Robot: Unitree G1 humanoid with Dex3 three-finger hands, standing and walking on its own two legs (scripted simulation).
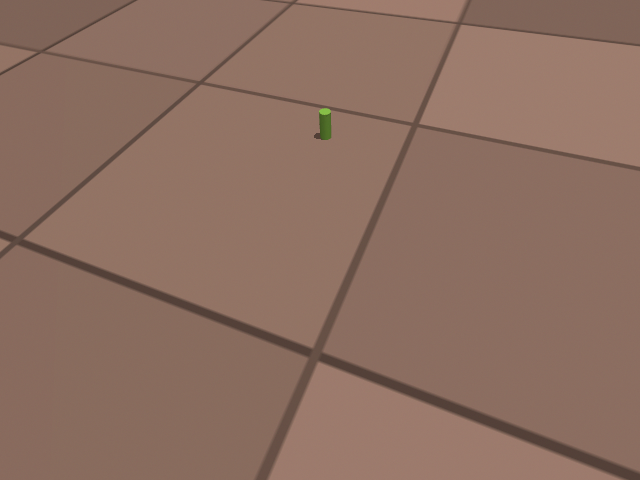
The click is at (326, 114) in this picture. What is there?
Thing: squat round
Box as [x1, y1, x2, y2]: [319, 108, 330, 139]
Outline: 323,108 319,110 320,137 322,139 328,139 330,137 330,110
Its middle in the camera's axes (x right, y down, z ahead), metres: +0.01 -0.59 +2.02
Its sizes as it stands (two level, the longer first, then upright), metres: 0.061 0.061 0.154
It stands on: the floor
